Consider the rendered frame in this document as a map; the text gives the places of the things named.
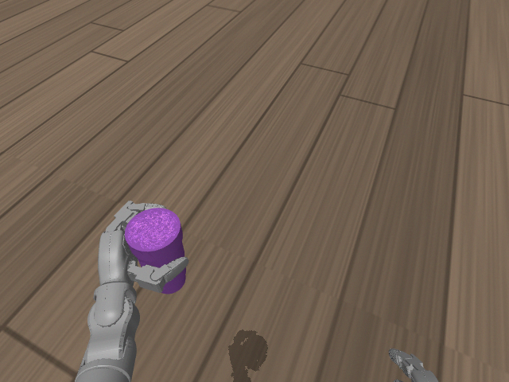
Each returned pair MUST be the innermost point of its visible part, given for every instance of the left robot arm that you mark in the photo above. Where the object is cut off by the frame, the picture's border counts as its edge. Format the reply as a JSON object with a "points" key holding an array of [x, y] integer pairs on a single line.
{"points": [[112, 321]]}

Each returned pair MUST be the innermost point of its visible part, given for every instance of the right robot hand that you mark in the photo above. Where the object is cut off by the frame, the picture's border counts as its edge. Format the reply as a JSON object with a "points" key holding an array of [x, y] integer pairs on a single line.
{"points": [[411, 366]]}

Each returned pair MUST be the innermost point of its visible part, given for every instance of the left robot hand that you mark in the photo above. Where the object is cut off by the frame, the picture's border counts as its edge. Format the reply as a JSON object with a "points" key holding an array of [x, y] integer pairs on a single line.
{"points": [[117, 263]]}

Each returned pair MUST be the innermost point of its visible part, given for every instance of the cup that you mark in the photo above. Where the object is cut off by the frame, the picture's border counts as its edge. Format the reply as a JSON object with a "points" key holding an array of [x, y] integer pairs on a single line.
{"points": [[155, 236]]}

